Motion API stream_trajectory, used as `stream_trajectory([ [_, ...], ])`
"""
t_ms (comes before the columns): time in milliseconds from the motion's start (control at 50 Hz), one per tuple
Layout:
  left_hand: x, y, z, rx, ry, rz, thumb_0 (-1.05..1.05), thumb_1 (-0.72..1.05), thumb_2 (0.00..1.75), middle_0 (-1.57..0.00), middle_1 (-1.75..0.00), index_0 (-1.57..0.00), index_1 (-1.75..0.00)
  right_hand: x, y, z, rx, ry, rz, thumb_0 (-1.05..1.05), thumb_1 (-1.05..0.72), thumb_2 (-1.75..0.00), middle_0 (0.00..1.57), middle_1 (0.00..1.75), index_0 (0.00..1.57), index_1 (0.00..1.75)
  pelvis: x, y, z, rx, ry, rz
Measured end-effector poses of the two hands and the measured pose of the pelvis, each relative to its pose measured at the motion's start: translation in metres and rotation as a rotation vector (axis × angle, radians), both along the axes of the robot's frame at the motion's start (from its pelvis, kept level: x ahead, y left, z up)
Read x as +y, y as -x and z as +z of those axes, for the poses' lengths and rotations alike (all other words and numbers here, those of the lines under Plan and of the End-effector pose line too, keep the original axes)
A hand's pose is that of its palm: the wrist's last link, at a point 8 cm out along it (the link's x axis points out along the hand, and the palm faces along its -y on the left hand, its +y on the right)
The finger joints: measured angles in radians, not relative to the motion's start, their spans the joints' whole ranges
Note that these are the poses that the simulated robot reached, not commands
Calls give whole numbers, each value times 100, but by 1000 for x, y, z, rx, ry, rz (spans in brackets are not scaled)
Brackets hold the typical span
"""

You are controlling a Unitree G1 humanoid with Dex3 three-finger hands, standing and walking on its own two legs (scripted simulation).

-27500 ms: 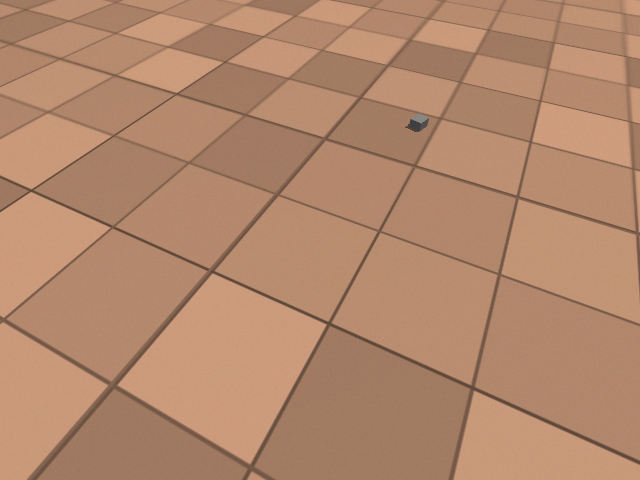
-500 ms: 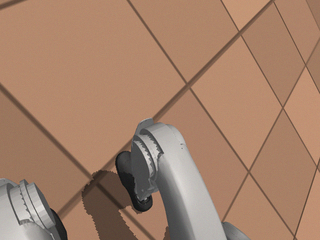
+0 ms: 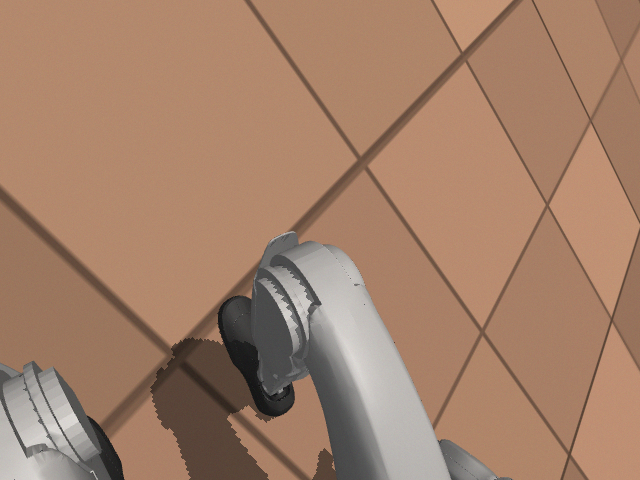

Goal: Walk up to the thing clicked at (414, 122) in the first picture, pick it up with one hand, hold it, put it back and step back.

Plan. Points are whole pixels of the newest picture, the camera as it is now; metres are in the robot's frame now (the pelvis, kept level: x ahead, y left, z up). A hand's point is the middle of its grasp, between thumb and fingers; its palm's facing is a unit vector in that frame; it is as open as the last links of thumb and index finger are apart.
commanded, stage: open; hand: left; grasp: from above
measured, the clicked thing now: out of the picture +0.49 +0.26 -0.28
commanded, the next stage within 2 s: withdraw in 0.98 s
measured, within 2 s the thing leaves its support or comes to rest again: rests again in 1.42 s
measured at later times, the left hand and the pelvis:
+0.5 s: hand out of the picture +0.48 +0.27 -0.26, palm faces -0.44 -0.12 -0.89, open 12.6 cm; pelvis +0.00 +0.00 +0.01, yaw -1 degrees
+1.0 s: hand out of the picture +0.49 +0.27 -0.26, palm faces -0.45 -0.13 -0.89, open 13.2 cm; pelvis +0.00 +0.00 +0.01, yaw -1 degrees
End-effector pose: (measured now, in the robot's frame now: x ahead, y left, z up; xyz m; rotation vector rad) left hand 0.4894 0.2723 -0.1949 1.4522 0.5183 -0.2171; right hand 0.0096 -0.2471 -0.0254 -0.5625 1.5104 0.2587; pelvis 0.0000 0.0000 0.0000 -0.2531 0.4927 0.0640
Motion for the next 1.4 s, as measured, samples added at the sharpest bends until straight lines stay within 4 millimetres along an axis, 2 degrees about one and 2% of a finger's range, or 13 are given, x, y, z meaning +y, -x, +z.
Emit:
stream_trajectory([
  [220, -1, 4, -2, 5, -2, -10, -2, -15, 66, -54, -65, -54, -65, 5, 1, 3, -8, -5, 15, 0, -90, -90, 20, 30, 20, 30, 1, 3, 3, -8, 7, -1],
  [420, -2, 2, -5, -4, -1, -7, 0, -26, 80, -38, -77, -37, -79, 7, 4, 8, 6, 4, 10, 0, -90, -90, 20, 30, 20, 30, 2, 3, 6, -2, 12, -2],
  [660, 0, -2, -5, -5, -2, 11, 0, -38, 91, -26, -89, -25, -91, 9, 5, 11, 18, 0, -1, 0, -90, -90, 20, 30, 20, 30, 3, 1, 8, 10, 18, -4],
  [900, 0, -2, -6, 5, -1, 13, 0, -40, 95, -20, -97, -20, -98, 11, 6, 10, 15, -3, -6, 0, -90, -90, 20, 30, 20, 30, 3, 2, 9, 8, 17, -4],
  [1180, 1, -3, -3, -6, -3, 9, 0, -40, 93, -18, -99, -19, -99, 10, 10, 12, 18, 5, -12, 0, -90, -90, 20, 30, 20, 30, 2, 4, 10, 7, 14, -4],
  [1240, 3, -6, 2, -32, -2, 25, 0, -45, 94, -17, -99, -17, -99, 9, 11, 13, 22, 2, -19, 0, -91, -90, 20, 30, 20, 30, 2, 3, 11, 13, 11, -3],
  [1300, 6, -13, 15, -84, 1, 41, 0, -51, 94, -15, -100, -15, -100, 8, 13, 14, 33, -7, -39, 0, -91, -90, 20, 30, 20, 30, 1, 2, 13, 29, 4, -2],
  [1400, 9, -25, 63, -173, -43, 17, 0, -56, 97, -13, -101, -12, -102, 2, 3, 10, 24, -36, -85, 0, -92, -90, 20, 30, 20, 30, -2, -5, 21, 72, -14, 2],
])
